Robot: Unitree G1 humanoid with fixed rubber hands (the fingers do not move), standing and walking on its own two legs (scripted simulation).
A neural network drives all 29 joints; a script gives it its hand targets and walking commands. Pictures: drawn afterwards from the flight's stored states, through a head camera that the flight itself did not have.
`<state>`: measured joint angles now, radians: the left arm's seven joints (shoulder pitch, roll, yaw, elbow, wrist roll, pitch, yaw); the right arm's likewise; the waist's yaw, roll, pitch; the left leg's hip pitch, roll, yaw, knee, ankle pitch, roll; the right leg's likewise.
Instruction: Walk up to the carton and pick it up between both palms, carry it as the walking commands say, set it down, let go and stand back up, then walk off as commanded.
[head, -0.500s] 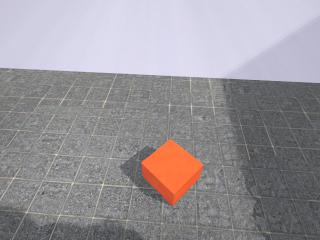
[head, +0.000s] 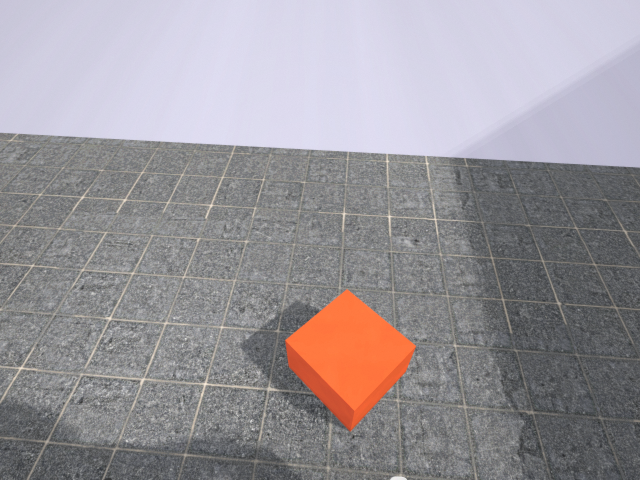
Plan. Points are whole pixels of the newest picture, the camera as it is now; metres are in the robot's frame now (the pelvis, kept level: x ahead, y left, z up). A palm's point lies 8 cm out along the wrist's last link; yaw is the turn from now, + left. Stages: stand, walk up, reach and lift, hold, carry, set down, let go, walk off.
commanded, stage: walk up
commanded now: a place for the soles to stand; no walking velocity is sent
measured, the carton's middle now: (348, 356) +0.59 -0.06 -0.64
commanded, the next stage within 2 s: none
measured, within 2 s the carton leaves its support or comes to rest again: neither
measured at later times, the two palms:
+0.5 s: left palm out of the picture +0.13 +0.32 -0.09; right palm out of the picture +0.14 -0.30 -0.09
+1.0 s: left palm (91, 476) +0.17 +0.31 -0.08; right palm (586, 466) +0.19 -0.32 -0.09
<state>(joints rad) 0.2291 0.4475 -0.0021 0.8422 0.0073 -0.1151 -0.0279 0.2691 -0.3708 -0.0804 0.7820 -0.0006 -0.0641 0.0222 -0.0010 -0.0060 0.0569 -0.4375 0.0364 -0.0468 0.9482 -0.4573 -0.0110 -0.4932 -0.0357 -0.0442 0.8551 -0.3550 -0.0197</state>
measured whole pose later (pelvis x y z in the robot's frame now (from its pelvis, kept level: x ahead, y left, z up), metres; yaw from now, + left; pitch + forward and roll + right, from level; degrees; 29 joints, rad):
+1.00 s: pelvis +0.10 -0.02 +0.00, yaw -1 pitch -1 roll +0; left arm 0.28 0.45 0.00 0.84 0.01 -0.10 -0.01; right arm 0.24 -0.37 -0.08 0.79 0.00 -0.04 0.02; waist 0.00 0.01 0.06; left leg -0.46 0.04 -0.04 0.97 -0.49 -0.01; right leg -0.44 -0.02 -0.04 0.88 -0.43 -0.03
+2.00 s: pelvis +0.12 -0.04 +0.00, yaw -2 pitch -3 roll +1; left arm 0.33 0.45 0.00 0.84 0.01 -0.09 -0.01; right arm 0.23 -0.37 -0.08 0.79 0.00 -0.01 0.01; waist 0.00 0.01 0.08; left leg -0.44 0.02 -0.04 0.99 -0.46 -0.02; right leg -0.41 -0.02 -0.04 0.89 -0.43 -0.04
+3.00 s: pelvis +0.16 -0.01 +0.00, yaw -2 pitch -2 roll -1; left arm 0.28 0.45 0.00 0.84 0.01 -0.08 -0.01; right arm 0.23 -0.37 -0.08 0.79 0.00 -0.04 0.01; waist 0.00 0.02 0.10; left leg -0.41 0.02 -0.04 0.88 -0.43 -0.01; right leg -0.42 -0.03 -0.04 0.94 -0.46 -0.02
